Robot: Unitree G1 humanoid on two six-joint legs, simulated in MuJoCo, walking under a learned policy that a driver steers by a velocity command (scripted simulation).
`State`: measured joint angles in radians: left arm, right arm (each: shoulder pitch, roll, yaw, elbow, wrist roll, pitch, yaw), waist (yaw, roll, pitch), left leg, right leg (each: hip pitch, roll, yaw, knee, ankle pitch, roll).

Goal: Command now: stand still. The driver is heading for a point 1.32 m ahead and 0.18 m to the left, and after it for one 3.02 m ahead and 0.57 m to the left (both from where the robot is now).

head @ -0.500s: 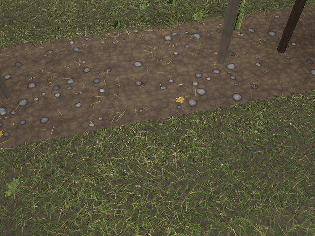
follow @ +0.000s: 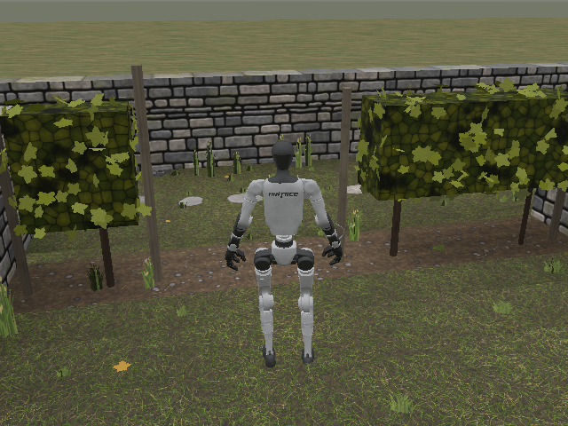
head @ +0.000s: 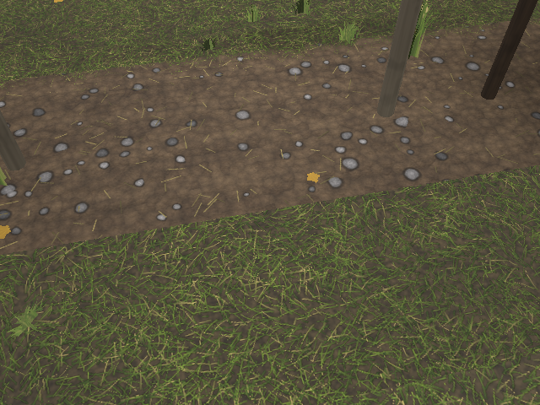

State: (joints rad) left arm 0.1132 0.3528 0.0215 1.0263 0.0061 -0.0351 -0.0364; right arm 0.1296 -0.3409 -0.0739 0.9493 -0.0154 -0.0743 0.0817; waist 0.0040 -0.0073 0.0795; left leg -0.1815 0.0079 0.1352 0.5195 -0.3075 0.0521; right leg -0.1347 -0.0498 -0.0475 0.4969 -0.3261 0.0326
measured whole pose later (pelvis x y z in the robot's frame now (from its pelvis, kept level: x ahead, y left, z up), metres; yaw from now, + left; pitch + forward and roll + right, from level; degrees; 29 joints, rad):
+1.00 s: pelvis +0.24 -0.07 -0.01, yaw -2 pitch -1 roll +1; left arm 0.29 0.25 0.03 0.94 0.05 -0.06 -0.06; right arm 0.17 -0.25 -0.02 0.95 -0.04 -0.13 0.05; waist 0.00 -0.01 0.06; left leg -0.35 -0.02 0.05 0.61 -0.23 0.04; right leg -0.38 0.02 0.03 1.22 -0.63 0.03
